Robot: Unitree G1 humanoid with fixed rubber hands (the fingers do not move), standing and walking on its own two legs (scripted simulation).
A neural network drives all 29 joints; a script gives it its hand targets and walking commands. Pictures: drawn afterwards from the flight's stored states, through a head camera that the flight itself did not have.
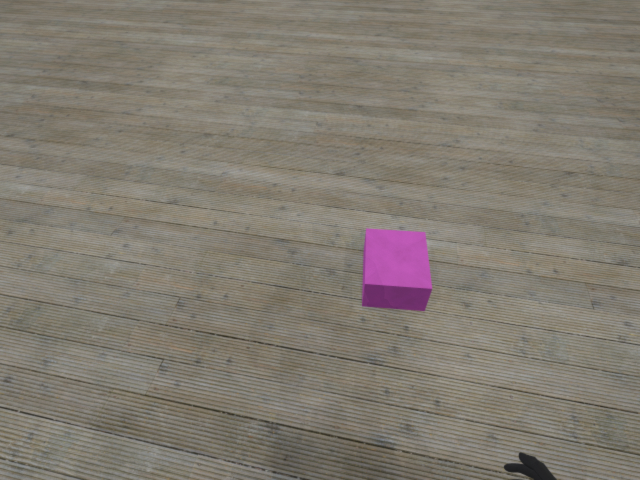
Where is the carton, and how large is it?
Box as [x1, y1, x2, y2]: [362, 228, 431, 310]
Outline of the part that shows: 366,228 363,253 362,305 424,310 431,290 425,233 414,231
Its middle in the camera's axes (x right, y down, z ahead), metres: +0.29 +0.10 +1.49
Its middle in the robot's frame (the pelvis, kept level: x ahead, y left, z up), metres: +0.98 -0.28 -0.69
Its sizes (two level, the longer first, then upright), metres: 0.276 0.233 0.141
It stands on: the floor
